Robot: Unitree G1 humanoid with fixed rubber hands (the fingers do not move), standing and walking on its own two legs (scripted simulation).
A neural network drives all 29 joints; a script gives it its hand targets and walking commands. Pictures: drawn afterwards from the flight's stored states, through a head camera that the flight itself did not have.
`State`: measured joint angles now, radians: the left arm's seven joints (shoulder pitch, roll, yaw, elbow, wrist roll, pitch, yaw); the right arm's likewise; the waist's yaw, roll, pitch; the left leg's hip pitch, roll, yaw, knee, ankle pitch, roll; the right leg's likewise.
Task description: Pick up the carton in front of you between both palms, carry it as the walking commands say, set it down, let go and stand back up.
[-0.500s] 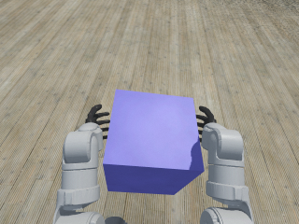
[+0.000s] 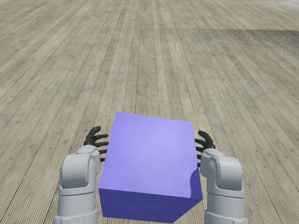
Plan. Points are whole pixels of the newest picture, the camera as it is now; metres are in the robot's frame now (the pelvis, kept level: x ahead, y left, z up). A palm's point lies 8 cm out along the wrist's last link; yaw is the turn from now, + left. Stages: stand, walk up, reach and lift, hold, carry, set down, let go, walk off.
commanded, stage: carry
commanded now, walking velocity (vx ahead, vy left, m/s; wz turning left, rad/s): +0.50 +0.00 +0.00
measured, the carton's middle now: (146, 171) +0.28 +0.01 +0.00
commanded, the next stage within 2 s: none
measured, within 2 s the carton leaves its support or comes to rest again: neither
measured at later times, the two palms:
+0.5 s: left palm (116, 77) +0.65 +0.14 +0.08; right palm (186, 77) +0.68 -0.15 +0.08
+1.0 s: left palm (118, 52) +0.91 +0.17 +0.06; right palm (174, 56) +0.91 -0.12 +0.06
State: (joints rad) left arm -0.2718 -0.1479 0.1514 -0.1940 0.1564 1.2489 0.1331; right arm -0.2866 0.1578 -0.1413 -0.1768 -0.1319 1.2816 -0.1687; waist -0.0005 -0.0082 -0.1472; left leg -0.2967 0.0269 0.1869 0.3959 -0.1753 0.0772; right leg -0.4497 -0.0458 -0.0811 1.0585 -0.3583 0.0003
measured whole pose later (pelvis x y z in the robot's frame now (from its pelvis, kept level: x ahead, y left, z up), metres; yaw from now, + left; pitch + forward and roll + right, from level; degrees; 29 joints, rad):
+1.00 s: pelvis +0.62 +0.02 +0.00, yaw -1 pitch +4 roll +0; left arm -0.25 -0.15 0.17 -0.23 0.15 1.20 0.13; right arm -0.30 0.16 -0.11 -0.17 -0.15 1.21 -0.16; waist 0.00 0.01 -0.03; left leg -0.33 0.04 0.23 0.39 -0.14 0.07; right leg -0.39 -0.03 -0.06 1.10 -0.42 -0.01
